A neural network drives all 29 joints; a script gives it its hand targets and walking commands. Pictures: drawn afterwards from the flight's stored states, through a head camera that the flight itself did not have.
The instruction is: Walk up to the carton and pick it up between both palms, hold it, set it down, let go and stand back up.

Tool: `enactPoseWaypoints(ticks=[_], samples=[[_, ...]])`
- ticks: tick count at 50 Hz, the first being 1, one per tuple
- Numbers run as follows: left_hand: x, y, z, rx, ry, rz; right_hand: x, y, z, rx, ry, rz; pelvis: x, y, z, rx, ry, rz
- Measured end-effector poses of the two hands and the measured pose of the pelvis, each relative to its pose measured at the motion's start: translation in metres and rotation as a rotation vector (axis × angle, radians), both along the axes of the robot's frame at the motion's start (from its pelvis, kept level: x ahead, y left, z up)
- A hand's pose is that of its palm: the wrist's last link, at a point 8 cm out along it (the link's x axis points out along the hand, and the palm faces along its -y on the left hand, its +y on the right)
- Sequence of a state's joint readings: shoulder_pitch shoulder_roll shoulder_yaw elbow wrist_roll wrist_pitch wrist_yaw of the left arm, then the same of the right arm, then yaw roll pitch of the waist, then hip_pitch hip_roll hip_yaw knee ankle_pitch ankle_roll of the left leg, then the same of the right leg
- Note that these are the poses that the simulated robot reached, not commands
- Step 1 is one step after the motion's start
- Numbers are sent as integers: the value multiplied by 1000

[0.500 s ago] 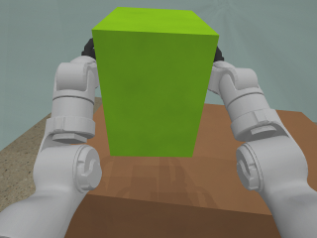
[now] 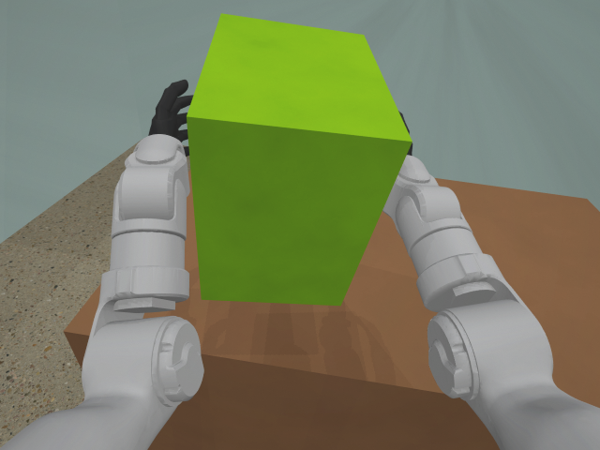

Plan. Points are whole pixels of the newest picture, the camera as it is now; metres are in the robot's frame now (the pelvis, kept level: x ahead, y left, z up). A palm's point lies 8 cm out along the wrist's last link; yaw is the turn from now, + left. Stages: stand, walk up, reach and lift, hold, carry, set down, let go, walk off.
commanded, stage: set down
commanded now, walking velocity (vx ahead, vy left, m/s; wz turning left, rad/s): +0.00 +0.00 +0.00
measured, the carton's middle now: (283, 165) +0.42 +0.01 +0.25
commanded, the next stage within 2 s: none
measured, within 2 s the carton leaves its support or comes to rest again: neither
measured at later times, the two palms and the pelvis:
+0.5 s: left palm (178, 162) +0.39 +0.14 +0.26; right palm (395, 179) +0.39 -0.14 +0.24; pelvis +0.00 -0.01 +0.00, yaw -1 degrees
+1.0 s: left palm (190, 183) +0.39 +0.13 +0.23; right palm (395, 195) +0.40 -0.15 +0.21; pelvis -0.01 -0.01 +0.00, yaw -3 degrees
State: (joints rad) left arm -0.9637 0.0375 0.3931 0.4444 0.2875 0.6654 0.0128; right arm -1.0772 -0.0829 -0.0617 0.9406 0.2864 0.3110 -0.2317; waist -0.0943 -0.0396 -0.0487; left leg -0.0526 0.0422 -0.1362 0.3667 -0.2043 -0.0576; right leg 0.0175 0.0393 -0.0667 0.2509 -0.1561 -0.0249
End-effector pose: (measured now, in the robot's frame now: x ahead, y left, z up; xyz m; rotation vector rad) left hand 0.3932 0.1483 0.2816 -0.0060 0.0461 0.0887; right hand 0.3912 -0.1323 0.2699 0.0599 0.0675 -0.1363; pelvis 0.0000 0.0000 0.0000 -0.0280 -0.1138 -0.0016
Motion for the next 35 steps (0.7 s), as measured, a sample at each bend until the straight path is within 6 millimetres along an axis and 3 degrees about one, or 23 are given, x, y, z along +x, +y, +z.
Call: enactPoseWaypoints(ticks=[7,18,35], samples=[[-6,-3,-9,-9,4,21,-3,-3,-10,5,-1,8,-5,2,0,2,7,-7],[-7,-7,-8,9,36,46,0,-6,-10,14,23,22,-7,0,1,11,11,-15],[-4,-15,-37,17,66,65,7,-14,-41,8,50,39,-6,-9,0,11,14,-23]])
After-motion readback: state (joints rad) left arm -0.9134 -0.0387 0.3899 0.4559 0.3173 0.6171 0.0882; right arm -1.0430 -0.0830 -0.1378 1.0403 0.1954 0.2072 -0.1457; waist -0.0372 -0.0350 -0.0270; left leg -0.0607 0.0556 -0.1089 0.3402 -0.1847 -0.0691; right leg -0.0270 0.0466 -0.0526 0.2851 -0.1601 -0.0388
